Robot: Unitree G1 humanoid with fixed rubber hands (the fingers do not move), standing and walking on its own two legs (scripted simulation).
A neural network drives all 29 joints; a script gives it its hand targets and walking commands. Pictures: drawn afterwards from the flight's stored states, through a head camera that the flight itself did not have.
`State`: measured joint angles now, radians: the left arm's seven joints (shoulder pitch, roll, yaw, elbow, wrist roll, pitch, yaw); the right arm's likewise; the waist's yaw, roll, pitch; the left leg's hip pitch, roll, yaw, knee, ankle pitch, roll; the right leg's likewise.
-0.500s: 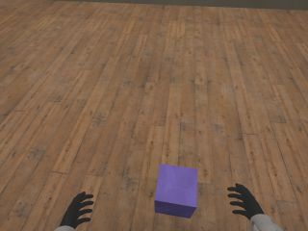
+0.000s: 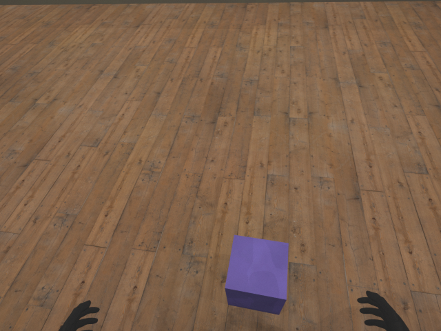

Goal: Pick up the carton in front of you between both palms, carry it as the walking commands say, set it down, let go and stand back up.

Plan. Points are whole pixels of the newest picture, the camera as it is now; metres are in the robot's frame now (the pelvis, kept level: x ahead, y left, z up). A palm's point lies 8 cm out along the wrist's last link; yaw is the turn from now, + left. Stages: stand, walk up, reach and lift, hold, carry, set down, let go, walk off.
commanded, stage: stand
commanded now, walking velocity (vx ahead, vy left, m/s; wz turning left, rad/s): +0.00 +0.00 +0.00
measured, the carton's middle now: (256, 275) +0.40 -0.09 -0.64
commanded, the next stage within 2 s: none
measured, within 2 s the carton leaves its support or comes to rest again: neither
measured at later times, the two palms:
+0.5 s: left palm out of the picture +0.10 +0.30 -0.08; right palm out of the picture +0.11 -0.30 -0.10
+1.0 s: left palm out of the picture +0.07 +0.31 -0.08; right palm out of the picture +0.07 -0.31 -0.10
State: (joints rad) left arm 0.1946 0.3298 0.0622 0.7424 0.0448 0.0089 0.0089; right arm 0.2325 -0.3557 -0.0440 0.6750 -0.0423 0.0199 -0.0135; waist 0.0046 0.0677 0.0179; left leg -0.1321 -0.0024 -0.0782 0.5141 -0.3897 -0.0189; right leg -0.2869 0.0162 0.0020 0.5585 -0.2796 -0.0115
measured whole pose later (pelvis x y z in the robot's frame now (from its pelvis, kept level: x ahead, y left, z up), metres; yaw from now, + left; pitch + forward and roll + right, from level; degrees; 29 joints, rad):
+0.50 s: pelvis +0.00 -0.01 +0.01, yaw +1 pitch -1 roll +0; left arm 0.14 0.33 0.05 0.90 0.03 0.00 0.01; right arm 0.21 -0.37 -0.01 0.82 -0.03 0.00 -0.03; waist 0.01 0.05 0.02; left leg -0.07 0.01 -0.10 0.44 -0.35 -0.03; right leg -0.21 0.02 -0.02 0.48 -0.25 -0.02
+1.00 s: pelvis -0.02 +0.00 +0.01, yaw +1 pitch -2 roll +0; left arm 0.13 0.36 0.04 1.01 0.02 0.00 0.01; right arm 0.20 -0.39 0.00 0.93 -0.03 -0.01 -0.02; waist 0.01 0.04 0.03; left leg -0.05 0.00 -0.09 0.38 -0.30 -0.02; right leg -0.19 0.01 -0.01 0.43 -0.19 -0.02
